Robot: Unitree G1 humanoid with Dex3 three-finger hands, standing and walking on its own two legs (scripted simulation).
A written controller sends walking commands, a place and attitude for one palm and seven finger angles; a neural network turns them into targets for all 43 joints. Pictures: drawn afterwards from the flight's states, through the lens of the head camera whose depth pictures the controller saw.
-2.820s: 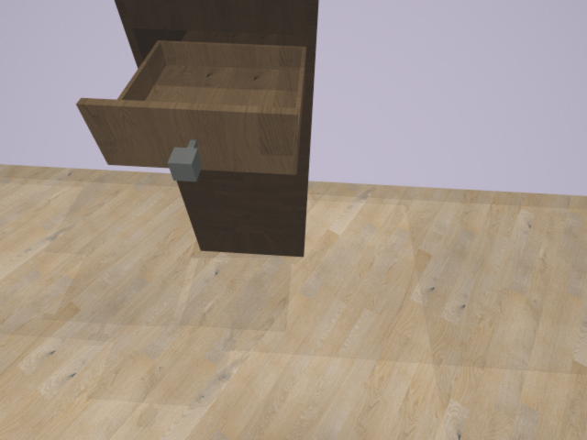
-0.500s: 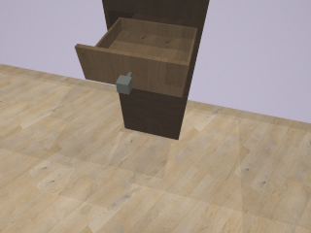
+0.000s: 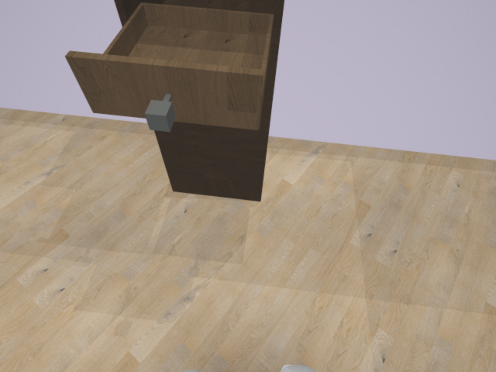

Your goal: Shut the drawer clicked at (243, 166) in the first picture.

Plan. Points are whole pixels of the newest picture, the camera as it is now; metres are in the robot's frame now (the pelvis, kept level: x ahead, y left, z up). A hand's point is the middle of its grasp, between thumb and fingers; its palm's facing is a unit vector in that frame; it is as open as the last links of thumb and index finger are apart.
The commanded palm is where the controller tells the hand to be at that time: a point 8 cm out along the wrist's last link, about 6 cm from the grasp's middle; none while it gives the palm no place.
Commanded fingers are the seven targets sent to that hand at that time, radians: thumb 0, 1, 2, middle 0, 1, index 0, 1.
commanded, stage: take the last steps up to it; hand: left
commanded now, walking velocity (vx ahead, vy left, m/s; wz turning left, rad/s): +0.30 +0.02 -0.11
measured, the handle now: (163, 109) +0.57 +0.20 +0.06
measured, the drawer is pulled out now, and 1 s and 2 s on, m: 0.30 0.30 0.30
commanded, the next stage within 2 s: come to a stop and stand still in 0.78 s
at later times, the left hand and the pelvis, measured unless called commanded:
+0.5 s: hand out of the picture +0.10 +0.17 -0.17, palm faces -0.01 -0.98 -0.19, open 7.4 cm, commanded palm none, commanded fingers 0.00 0.90 0.90 -0.20 -0.30 -0.20 -0.30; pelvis +0.07 -0.02 +0.00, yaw -3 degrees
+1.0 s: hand (193, 316) +0.23 +0.12 -0.18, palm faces +0.01 -0.98 -0.20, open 7.4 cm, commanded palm none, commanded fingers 0.00 0.90 0.90 -0.20 -0.30 -0.20 -0.30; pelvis +0.22 -0.06 -0.01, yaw -3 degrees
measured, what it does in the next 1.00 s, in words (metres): walks ahead: left foot, then right foot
